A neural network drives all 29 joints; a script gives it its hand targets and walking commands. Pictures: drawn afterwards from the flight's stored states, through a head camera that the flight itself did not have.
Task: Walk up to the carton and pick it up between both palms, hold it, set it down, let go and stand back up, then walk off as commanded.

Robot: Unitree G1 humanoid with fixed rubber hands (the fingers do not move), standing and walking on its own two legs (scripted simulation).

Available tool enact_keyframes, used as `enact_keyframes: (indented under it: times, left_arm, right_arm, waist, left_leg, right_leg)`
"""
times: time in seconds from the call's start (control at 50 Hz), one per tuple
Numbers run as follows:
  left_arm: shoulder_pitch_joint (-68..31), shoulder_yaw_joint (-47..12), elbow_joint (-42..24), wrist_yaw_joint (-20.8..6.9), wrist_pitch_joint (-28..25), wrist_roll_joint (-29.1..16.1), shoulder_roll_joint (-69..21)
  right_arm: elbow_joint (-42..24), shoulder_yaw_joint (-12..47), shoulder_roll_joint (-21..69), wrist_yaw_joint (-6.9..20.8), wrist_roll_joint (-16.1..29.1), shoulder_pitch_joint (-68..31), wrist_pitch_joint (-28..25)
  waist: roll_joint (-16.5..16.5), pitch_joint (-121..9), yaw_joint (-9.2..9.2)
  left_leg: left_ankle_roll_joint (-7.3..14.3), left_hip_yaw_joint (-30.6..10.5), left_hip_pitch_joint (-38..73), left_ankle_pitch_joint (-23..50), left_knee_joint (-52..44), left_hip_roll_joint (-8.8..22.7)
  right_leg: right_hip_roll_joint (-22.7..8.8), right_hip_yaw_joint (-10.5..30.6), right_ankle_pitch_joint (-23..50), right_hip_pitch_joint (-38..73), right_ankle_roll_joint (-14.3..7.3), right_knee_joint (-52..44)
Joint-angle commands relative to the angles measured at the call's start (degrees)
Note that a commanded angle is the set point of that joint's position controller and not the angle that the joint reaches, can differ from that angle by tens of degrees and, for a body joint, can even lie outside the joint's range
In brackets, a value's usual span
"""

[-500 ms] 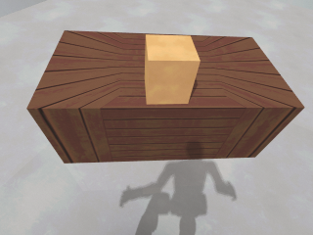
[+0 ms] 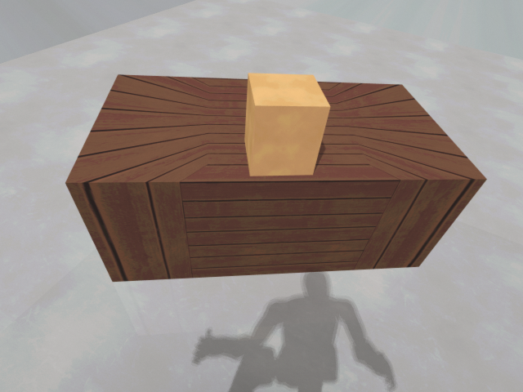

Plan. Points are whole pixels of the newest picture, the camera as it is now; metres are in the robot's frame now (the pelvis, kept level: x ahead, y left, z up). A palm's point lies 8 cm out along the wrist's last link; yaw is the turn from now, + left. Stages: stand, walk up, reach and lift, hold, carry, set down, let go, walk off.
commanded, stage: walk off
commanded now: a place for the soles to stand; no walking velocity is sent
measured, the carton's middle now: (281, 125) +0.92 -0.09 -0.08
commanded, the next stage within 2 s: stand in 1.12 s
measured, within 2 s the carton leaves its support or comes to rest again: neither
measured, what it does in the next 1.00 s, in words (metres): walks ahead: right foot, then left foot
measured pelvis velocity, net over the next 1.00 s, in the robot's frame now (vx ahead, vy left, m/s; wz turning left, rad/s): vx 0.13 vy -0.03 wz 0.01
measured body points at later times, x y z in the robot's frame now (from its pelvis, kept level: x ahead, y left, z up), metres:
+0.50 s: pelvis +0.07 -0.06 -0.01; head +0.05 -0.03 +0.44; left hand +0.16 +0.28 -0.11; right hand +0.17 -0.39 -0.08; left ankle -0.01 +0.11 -0.71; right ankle +0.14 -0.19 -0.73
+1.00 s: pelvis +0.13 -0.03 +0.01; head +0.18 -0.01 +0.46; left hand +0.25 +0.30 -0.11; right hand +0.19 -0.35 -0.09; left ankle +0.16 +0.08 -0.73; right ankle +0.12 -0.15 -0.69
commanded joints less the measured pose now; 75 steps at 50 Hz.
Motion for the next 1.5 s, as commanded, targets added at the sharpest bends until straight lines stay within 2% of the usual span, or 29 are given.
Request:
enact_keyframes:
  times: [0.0,0.06,0.18,0.28,0.36,0.4,0.42,0.44,0.46,0.48,0.5,0.52,0.66,0.72,0.78,0.8,0.82,0.84,0.86,0.88,0.98,1.06,1.1,1.12,1.14,1.16,1.22,1.32,1.48]
  left_arm:
    - [-0.66,3.32,-3.86,-0.91,-0.17,0.39,9.02]
    - [-0.57,3.2,-2.35,-1.74,-0.09,1.34,9.4]
    - [-2.86,3.0,-4.72,-2.49,0.35,0.77,8.37]
    - [-4.7,2.86,-6.14,-2.68,-0.19,0.22,7.79]
    - [-3.64,2.64,-6.28,-2.54,-1.3,-0.58,7.65]
    - [0.48,2.27,-4.67,-1.81,-2.24,-1.13,7.29]
    - [2.32,2.19,-3.57,-1.12,-2.74,-1.02,7.2]
    - [4.66,2.52,-2.69,-0.2,-3.32,-0.86,9.39]
    - [5.25,3.1,-2.89,0.79,-4.96,-1.89,14.62]
    - [4.06,2.58,-2.45,0.69,-5.94,-2.1,14.87]
    - [3.65,2.43,-2.22,0.67,-5.5,-1.72,12.94]
    - [2.51,2.21,-2.0,0.96,-4.95,-1.49,11.31]
    - [-2.62,1.38,-0.35,2.6,-3.89,-0.3,7.52]
    - [-4.8,0.77,-0.35,2.79,-3.63,0.22,7.4]
    - [-5.15,0.48,0.14,2.26,-2.66,0.86,7.64]
    - [-4.06,0.81,0.55,2.04,-2.19,1.03,7.81]
    - [-1.78,1.27,-0.04,1.92,-2.04,0.57,6.8]
    - [1.1,1.47,0.18,1.91,-1.59,-0.15,4.88]
    - [-1.62,1.96,0.9,2.28,-1.21,0.39,5.81]
    - [-2.83,2.07,1.55,2.18,-1.51,0.69,6.35]
    - [-5.25,1.89,3.77,0.95,-3.97,0.19,6.38]
    - [-5.02,1.97,3.64,0.72,-4.47,-0.8,5.89]
    - [-2.47,2.18,4.27,1.16,-4.82,-1.01,6.61]
    - [-5.72,-2.88,6.91,1.25,-4.38,-1.59,-4.55]
    - [-9.31,-2.16,5.36,1.41,-3.84,-0.67,0.33]
    - [-11.39,-1.82,5.94,1.38,-3.28,-0.27,2.11]
    - [-12.48,-2.02,7.59,2.11,-3.25,-0.53,3.55]
    - [-11.59,-2.63,10.51,2.4,-4.44,-0.89,0.04]
    - [-10.9,-2.79,13.37,3.17,-4.03,-0.86,-2.84]
  right_arm:
    - [-5.56,-4.59,-15.41,-1.84,-0.28,-5.98,-2.23]
    - [-4.91,-4.19,-14.39,-1.73,-1.26,-4.43,-1.56]
    - [-5.15,-4.45,-13.71,-2.39,-1.33,-3.93,-1.71]
    - [-5.76,-5.2,-13.57,-2.78,-1.26,-4.83,-1.9]
    - [-4.96,-5.25,-13.86,-2.9,-0.81,-5.54,-1.92]
    - [-6.17,-4.43,-13.21,-2.14,-0.51,-6.2,-1.3]
    - [-6.53,-3.81,-12.81,-1.66,-0.29,-5.33,-1.01]
    - [-6.91,-3.64,-12.3,-1.17,-0.05,-4.9,-1.0]
    - [-4.88,-3.67,-13.26,-0.37,2.04,-6.88,-1.1]
    - [-2.66,-3.02,-11.52,-0.49,2.06,-9.0,-0.74]
    - [-1.77,-2.51,-9.78,-0.28,1.48,-10.1,-0.65]
    - [-1.2,-1.71,-9.05,0.14,1.35,-10.99,-0.78]
    - [0.64,-1.11,-8.88,0.96,1.71,-10.67,0.95]
    - [0.82,-0.65,-8.43,0.78,1.97,-10.78,1.45]
    - [1.36,-0.47,-8.13,0.26,2.03,-7.88,0.92]
    - [1.34,-0.86,-9.14,0.08,1.81,-6.76,0.35]
    - [0.11,-1.97,-12.87,-0.01,1.06,-6.32,-0.33]
    - [-2.03,-2.1,-16.05,0.2,1.21,-8.64,-0.93]
    - [-1.96,-2.18,-16.46,0.05,1.39,-10.12,-1.0]
    - [-2.04,-2.29,-15.01,-0.11,1.11,-12.27,-1.02]
    - [4.03,-1.63,-14.68,-0.87,1.04,-11.1,-1.04]
    - [4.2,-1.66,-15.27,-0.9,1.18,-10.33,-1.08]
    - [3.05,-1.56,-15.46,-0.56,1.51,-10.97,-0.9]
    - [5.48,3.27,1.06,2.03,2.84,-16.6,0.21]
    - [4.14,3.59,1.24,3.26,2.41,-16.95,1.31]
    - [5.56,3.16,-1.67,3.72,1.77,-17.07,2.32]
    - [8.8,2.58,-5.44,4.34,1.58,-16.8,2.78]
    - [12.74,2.95,-4.5,3.37,1.65,-18.17,1.31]
    - [15.5,2.76,-1.1,2.32,1.35,-20.39,0.97]
  waist:
    - [10.59,8.14,4.28]
    - [12.44,4.64,2.11]
    - [12.87,5.2,1.36]
    - [14.05,6.64,0.59]
    - [13.58,5.32,1.34]
    - [14.21,3.47,2.29]
    - [12.1,2.91,2.86]
    - [6.82,1.81,3.74]
    - [-3.44,-3.29,3.39]
    - [-4.92,-4.11,2.23]
    - [-2.12,-3.38,2.5]
    - [-2.32,-1.65,2.44]
    - [-3.54,1.23,0.11]
    - [-3.8,2.72,-0.64]
    - [-1.62,1.51,-1.81]
    - [0.33,0.83,-1.52]
    - [8.99,-1.28,-0.09]
    - [13.44,-0.18,1.37]
    - [12.01,2.14,1.49]
    - [11.2,1.92,1.97]
    - [13.02,-8.46,0.51]
    - [13.28,-9.77,0.84]
    - [10.53,-10.93,1.94]
    - [18.05,-14.51,1.03]
    - [9.27,-9.34,-0.55]
    - [4.96,-6.0,-0.66]
    - [-0.42,0.21,-0.87]
    - [2.19,-3.97,-0.22]
    - [4.67,-3.72,0.65]
  left_leg:
    - [11.88,-28.76,-9.92,-19.85,-27.69,18.45]
    - [9.65,-19.18,1.08,-4.45,-19.12,14.21]
    - [11.33,-20.69,0.83,-10.21,-18.99,15.73]
    - [12.22,-20.1,1.21,-5.04,-18.27,17.2]
    - [10.77,-17.27,-0.25,2.52,-15.16,17.71]
    - [7.94,-11.17,-6.48,6.98,-9.56,15.26]
    - [6.06,-7.46,-8.79,8.12,-3.82,12.7]
    - [3.97,-3.53,-11.31,9.02,5.82,8.84]
    - [1.57,1.23,-13.33,-2.39,21.56,1.67]
    - [1.39,-0.62,-15.06,-12.47,32.95,-0.06]
    - [1.49,-2.82,-18.49,-11.11,36.38,-0.01]
    - [1.34,-3.54,-20.67,-10.53,37.17,0.52]
    - [0.5,-1.88,-14.43,-4.95,31.29,0.01]
    - [0.26,-1.87,-10.05,-4.59,20.33,0.92]
    - [1.37,-0.29,-3.54,3.24,-3.53,1.92]
    - [2.1,-2.29,-2.4,7.82,-9.4,1.47]
    - [4.86,-13.29,-2.51,22.07,-13.31,8.27]
    - [11.85,-25.35,-6.16,33.21,-16.84,19.45]
    - [15.42,-28.51,-9.8,31.28,-17.99,21.68]
    - [15.63,-26.96,-8.3,30.88,-17.13,20.64]
    - [10.67,-17.88,12.14,48.36,-8.77,16.46]
    - [8.79,-15.32,9.39,47.64,-8.13,16.27]
    - [6.08,-11.86,4.61,42.52,-4.77,13.63]
    - [1.42,-7.15,-2.76,22.24,-9.67,7.96]
    - [-0.76,-2.43,-4.3,8.05,-10.82,2.2]
    - [-0.71,-1.56,-0.67,3.65,-10.27,1.85]
    - [-0.8,-1.77,0.5,10.04,-12.91,2.41]
    - [-0.78,-2.98,2.32,17.01,-15.94,4.81]
    - [-0.4,-3.83,-0.84,19.16,-16.73,5.54]
  right_leg:
    - [2.09,3.12,-0.86,-6.9,0.84,24.87]
    - [3.87,-0.05,-1.4,-13.12,0.24,25.47]
    - [3.0,-1.1,-1.77,-14.99,1.0,22.7]
    - [1.48,-1.36,-2.86,-14.39,1.13,13.28]
    - [0.11,-2.06,1.06,-6.28,0.02,-1.9]
    - [1.05,-3.65,3.48,8.3,-1.5,-16.23]
    - [1.04,-3.5,8.92,15.04,-2.02,-25.7]
    - [-2.76,2.68,11.04,19.39,-2.11,-27.68]
    - [-14.24,20.31,14.33,18.5,-6.76,-29.28]
    - [-17.92,28.73,21.84,14.17,-12.23,-29.03]
    - [-17.13,27.65,17.41,14.1,-14.02,-29.19]
    - [-16.32,25.34,12.23,13.52,-14.25,-29.28]
    - [-13.25,16.57,-0.19,5.95,-13.3,-32.43]
    - [-12.83,12.71,2.95,2.5,-11.83,-32.19]
    - [-9.36,6.23,17.68,3.83,-7.72,-23.49]
    - [-6.95,4.97,20.72,4.27,-5.98,-17.96]
    - [-1.09,1.44,18.06,3.7,-2.9,-7.22]
    - [4.63,-3.12,-1.3,3.42,0.64,0.37]
    - [5.03,-1.91,-10.67,3.86,1.33,5.01]
    - [4.69,-0.61,-10.42,2.94,1.34,6.15]
    - [3.56,-2.0,-2.29,-2.86,-0.8,-7.92]
    - [2.88,-3.82,3.17,4.63,-1.99,-21.35]
    - [0.53,-2.91,15.15,13.55,-2.41,-28.5]
    - [-3.51,3.44,13.36,22.08,-3.61,-36.06]
    - [-8.35,6.53,9.57,18.49,-4.87,-35.56]
    - [-9.35,5.81,8.46,13.42,-5.86,-35.46]
    - [-7.21,4.55,4.21,9.39,-3.25,-38.35]
    - [-3.97,0.46,13.28,15.32,-2.2,-35.13]
    - [-2.53,-1.12,14.48,16.6,-1.91,-33.11]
